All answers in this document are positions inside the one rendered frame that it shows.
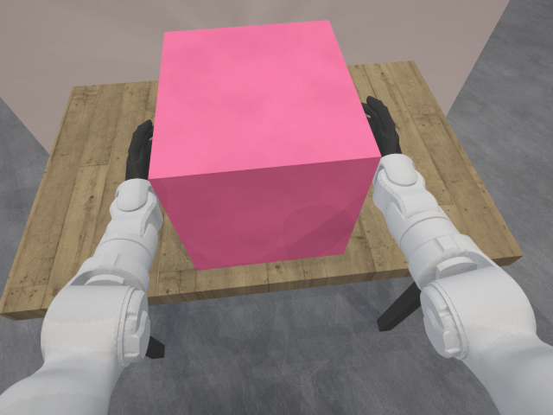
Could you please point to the carton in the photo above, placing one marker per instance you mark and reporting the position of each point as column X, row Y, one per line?
column 261, row 149

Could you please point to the robot right forearm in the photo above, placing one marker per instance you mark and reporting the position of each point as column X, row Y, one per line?
column 433, row 246

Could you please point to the right robot hand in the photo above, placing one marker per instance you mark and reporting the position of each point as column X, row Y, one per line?
column 382, row 126

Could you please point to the robot left forearm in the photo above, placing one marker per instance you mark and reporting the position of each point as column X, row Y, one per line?
column 126, row 252

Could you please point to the robot left upper arm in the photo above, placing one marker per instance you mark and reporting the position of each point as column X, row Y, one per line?
column 93, row 333

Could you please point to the robot right upper arm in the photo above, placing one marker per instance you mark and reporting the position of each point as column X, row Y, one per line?
column 481, row 318

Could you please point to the left robot hand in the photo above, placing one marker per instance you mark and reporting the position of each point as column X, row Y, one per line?
column 137, row 164

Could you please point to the table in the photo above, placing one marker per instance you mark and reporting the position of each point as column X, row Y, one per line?
column 87, row 163

